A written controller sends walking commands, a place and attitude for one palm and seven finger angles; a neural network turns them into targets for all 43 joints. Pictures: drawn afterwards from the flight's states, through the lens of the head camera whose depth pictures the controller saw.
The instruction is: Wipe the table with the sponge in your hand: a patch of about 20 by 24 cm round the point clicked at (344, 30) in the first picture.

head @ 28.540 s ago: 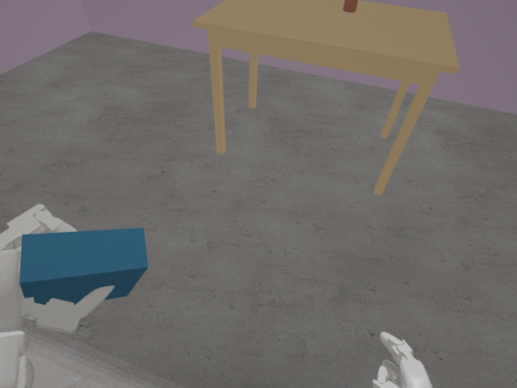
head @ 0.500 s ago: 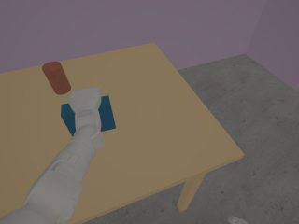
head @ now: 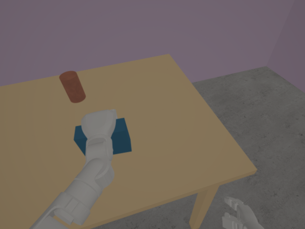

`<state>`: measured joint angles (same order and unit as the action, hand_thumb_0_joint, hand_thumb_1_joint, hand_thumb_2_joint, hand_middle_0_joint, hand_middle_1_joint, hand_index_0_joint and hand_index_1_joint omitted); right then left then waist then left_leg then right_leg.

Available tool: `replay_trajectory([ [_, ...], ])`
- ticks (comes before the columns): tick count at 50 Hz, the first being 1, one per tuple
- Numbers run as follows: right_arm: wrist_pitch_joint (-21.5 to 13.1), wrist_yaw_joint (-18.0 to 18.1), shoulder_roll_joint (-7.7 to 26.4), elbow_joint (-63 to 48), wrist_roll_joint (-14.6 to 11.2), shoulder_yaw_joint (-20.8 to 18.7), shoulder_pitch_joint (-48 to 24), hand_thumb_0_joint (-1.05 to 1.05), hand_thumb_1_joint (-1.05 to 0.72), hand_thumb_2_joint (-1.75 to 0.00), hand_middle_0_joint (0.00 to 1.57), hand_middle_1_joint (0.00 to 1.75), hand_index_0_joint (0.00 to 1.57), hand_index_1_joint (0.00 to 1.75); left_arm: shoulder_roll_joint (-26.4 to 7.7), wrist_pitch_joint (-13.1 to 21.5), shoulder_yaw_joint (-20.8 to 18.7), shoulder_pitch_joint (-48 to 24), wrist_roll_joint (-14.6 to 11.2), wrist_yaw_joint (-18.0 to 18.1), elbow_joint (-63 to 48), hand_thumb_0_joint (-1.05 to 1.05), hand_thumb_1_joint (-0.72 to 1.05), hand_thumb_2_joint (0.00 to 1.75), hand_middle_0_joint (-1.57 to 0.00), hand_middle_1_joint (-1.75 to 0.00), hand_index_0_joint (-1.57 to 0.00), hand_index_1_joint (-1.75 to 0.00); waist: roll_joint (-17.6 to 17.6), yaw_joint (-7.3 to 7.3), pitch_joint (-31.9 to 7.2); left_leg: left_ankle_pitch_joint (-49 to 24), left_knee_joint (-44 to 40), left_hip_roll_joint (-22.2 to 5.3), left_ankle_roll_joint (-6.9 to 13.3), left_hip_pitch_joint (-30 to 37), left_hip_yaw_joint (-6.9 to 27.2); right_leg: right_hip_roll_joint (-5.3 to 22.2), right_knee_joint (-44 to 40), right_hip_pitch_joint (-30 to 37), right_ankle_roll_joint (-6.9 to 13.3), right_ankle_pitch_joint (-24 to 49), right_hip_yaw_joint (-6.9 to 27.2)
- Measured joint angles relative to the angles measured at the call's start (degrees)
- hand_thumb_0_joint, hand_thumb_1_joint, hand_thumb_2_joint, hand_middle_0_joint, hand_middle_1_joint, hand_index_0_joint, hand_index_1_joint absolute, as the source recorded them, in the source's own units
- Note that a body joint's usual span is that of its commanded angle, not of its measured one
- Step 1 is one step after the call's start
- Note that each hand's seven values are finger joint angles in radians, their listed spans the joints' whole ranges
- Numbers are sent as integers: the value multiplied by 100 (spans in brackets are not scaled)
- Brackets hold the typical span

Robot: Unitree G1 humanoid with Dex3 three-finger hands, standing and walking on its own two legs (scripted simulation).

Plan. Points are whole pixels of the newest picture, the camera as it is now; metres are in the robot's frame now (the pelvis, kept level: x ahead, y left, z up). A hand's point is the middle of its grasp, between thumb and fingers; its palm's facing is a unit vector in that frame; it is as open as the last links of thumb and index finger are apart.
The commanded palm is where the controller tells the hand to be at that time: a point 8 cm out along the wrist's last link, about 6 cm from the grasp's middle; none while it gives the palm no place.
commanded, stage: wipe back along the third lane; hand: left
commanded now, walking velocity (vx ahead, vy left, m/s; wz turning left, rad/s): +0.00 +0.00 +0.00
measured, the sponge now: (106, 142) +0.35 +0.18 +0.03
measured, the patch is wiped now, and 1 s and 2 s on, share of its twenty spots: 1.00 1.00 1.00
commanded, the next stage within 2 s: slide back across to the middle lane in 1.40 s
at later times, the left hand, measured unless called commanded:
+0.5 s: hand (107, 153) +0.29 +0.15 +0.07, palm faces +0.05 -0.07 -1.00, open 8.8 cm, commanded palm +0.23 +0.15 +0.09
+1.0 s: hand (108, 163) +0.26 +0.14 +0.07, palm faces +0.07 -0.09 -0.99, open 8.8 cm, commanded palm +0.21 +0.13 +0.09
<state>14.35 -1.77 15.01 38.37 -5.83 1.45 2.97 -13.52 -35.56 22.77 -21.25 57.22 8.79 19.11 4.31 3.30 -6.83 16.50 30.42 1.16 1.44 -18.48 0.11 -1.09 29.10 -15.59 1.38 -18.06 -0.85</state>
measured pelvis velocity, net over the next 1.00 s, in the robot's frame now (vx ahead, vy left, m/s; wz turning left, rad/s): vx -0.03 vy -0.02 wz -0.03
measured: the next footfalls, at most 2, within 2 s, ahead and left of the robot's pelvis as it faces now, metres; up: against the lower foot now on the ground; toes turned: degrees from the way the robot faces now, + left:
none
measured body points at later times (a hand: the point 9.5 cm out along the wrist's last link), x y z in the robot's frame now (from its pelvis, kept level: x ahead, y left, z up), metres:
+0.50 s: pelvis -0.02 -0.02 +0.00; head -0.05 -0.07 +0.45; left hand +0.28 +0.15 +0.12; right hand +0.20 -0.24 -0.10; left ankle -0.01 +0.10 -0.73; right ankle -0.04 -0.11 -0.73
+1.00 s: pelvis -0.03 -0.02 +0.00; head -0.06 -0.07 +0.45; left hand +0.25 +0.15 +0.12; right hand +0.20 -0.24 -0.09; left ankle -0.01 +0.10 -0.73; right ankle -0.04 -0.11 -0.73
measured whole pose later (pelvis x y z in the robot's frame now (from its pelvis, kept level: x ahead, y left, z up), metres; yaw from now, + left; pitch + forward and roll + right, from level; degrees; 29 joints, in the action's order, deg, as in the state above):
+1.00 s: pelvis -0.03 -0.02 +0.00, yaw -1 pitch +0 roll +1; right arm 11.8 -3.1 15.5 37.7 -5.9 0.8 1.7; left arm -14.0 -35.5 23.3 -3.5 58.8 8.8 2.0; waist 5.8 4.0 -5.5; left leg 15.1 30.2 -0.3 -0.2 -14.9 -0.8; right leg -2.6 31.4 -13.7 3.1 -17.5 0.1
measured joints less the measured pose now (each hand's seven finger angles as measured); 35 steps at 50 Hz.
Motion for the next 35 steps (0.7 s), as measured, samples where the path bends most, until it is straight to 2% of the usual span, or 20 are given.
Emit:
replay_trajectory([
  [8,-22,7,-28,-17,-25,64,-54,1,-90,-90,19,29,18,29,-10,-88,12,275,-1,-73,-291,2,-41,113,-78,-151,-82,-149,63,11,51,-63,-26,-38,-59,61,-7,-37,79,5,59,12,6],
  [19,-97,-39,-19,-81,-29,77,-37,1,-90,-90,19,29,19,29,-95,74,-79,935,12,-39,-856,4,-40,112,-78,-151,-82,-149,121,16,53,-109,-52,-119,-140,191,-35,-116,133,76,139,37,36],
  [35,-212,-80,50,-107,-15,-8,-121,1,-90,-90,19,29,20,30,-100,99,-67,1512,55,-21,-1386,5,-39,111,-78,-152,-83,-148,157,41,105,-172,-87,-168,-178,341,-56,-166,150,187,190,86,58],
])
